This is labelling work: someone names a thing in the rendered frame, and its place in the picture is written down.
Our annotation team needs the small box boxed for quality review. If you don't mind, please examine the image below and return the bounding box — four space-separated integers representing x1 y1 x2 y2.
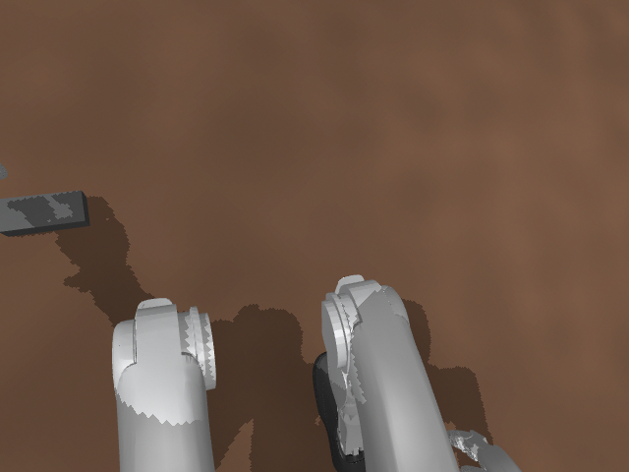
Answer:
0 190 90 237

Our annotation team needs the right robot hand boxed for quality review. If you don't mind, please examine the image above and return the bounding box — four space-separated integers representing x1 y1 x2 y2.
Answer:
447 430 522 472

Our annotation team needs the right robot foot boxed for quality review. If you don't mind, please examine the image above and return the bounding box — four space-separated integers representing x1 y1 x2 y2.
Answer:
313 352 366 472

